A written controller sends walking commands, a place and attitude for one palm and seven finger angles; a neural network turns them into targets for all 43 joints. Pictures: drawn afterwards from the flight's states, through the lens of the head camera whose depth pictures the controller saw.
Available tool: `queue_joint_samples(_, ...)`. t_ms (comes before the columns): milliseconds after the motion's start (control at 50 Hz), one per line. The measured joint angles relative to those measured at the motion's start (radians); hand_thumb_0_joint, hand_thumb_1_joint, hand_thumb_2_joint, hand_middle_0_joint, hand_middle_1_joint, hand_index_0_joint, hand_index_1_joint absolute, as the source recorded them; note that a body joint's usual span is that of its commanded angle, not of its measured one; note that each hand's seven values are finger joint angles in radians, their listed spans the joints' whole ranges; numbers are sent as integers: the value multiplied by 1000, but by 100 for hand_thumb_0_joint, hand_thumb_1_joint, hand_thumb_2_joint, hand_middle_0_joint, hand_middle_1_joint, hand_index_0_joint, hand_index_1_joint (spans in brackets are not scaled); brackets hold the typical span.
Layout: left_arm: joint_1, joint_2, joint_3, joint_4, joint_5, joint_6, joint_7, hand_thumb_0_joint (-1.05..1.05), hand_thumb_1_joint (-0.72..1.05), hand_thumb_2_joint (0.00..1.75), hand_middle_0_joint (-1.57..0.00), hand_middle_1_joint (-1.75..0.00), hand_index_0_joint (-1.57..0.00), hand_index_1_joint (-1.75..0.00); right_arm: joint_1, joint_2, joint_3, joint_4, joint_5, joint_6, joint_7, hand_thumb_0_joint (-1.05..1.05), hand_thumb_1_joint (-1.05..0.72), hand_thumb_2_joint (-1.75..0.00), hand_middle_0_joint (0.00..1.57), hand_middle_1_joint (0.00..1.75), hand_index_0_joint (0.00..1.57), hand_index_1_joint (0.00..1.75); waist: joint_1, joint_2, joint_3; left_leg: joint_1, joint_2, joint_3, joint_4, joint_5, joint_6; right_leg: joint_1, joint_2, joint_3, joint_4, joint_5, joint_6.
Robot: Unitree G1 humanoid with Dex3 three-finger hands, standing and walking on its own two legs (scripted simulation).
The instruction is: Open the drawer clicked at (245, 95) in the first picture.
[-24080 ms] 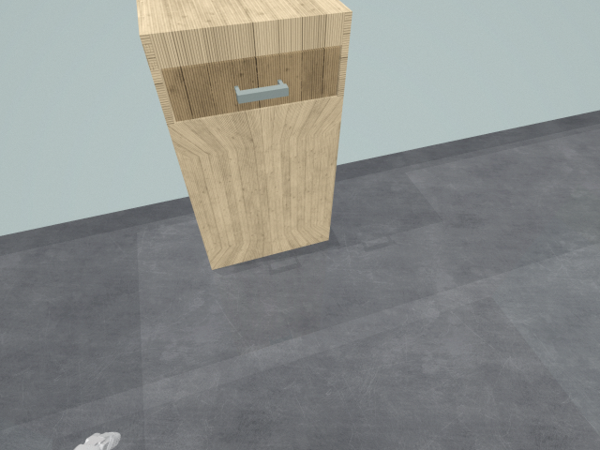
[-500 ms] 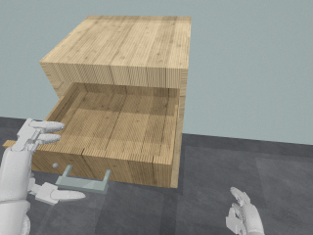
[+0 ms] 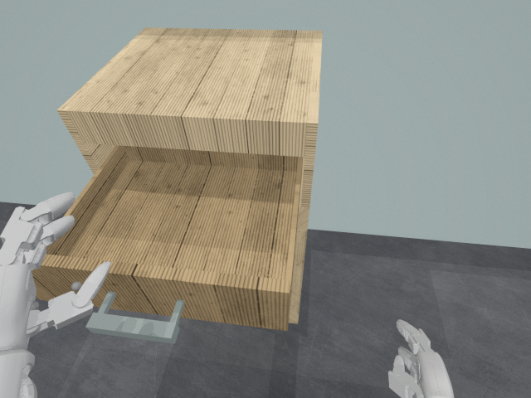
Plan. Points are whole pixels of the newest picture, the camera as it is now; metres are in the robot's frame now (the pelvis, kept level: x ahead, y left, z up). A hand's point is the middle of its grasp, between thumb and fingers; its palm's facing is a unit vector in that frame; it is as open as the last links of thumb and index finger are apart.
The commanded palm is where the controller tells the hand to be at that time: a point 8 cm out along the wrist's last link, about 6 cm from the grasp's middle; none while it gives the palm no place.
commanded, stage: draw the hand back to the body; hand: left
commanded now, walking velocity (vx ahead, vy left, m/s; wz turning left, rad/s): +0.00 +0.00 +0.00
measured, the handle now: (138, 314) +0.23 +0.24 -0.01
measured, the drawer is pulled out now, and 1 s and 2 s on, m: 0.29 0.29 0.29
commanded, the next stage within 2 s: step back with the hand held close in 0.32 s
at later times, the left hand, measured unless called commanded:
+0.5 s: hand (70, 288) +0.18 +0.24 +0.17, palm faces +0.41 -0.80 -0.44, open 7.4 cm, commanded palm +0.12 +0.28 +0.18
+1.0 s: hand (44, 345) +0.12 +0.23 +0.16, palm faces +0.39 -0.79 -0.48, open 7.4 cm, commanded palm +0.06 +0.28 +0.18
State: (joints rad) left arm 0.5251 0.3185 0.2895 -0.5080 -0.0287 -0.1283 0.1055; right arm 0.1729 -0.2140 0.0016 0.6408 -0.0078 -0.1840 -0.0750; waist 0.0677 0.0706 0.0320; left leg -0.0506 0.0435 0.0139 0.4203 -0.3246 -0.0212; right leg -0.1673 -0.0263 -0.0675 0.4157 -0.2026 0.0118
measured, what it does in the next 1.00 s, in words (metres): shifts its weight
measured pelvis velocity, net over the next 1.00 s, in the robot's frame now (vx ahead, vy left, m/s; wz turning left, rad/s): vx -0.07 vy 0.00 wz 0.02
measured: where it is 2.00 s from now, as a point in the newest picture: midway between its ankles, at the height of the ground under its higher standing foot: outside the picture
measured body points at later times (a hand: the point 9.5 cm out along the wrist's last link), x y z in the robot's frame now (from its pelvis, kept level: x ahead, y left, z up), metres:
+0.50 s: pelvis -0.01 +0.00 +0.00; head +0.00 -0.03 +0.45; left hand +0.15 +0.28 +0.19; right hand +0.19 -0.21 -0.08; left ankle -0.06 +0.13 -0.74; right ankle +0.01 -0.13 -0.74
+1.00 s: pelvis -0.07 +0.00 -0.02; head -0.04 +0.00 +0.43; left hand +0.10 +0.27 +0.19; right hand +0.11 -0.23 -0.09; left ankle -0.06 +0.13 -0.74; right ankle +0.01 -0.13 -0.74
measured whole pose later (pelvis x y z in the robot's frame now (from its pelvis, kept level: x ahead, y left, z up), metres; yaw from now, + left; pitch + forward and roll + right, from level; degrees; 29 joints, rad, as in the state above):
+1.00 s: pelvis -0.07 +0.00 -0.02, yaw +1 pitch +2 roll +0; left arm 0.63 0.37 0.38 -0.64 -0.01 -0.23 0.17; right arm 0.21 -0.19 -0.01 0.54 -0.02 -0.11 -0.09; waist -0.01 -0.01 0.04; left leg -0.34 0.01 0.00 0.63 -0.31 -0.01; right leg -0.44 -0.07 -0.07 0.58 -0.17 0.01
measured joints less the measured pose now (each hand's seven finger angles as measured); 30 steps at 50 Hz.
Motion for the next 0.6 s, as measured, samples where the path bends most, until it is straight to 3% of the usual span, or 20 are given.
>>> queue_joint_samples(240,-5,-10,-1,6,-2,17,4,0,77,85,-22,-38,-22,-38,-4,12,10,-4,2,9,2,1,-90,-89,20,30,20,30,7,7,-11,-3,-2,-8,3,-1,-1,-1,-3,-7,6,-6,-1)
queue_joint_samples(440,1,-10,-2,4,-4,16,4,1,88,90,-21,-31,-21,-32,5,12,9,-4,6,13,1,1,-90,-89,20,30,20,30,1,9,-14,-8,-1,-8,9,0,-3,-8,-3,-8,17,-8,-4)
queue_joint_samples(600,30,14,64,-36,-1,-59,6,1,89,90,-21,-30,-21,-31,-10,-9,7,-62,11,81,-1,1,-90,-89,20,30,20,30,-52,-17,-5,-113,-11,-7,57,4,3,-107,-14,-4,49,6,-1)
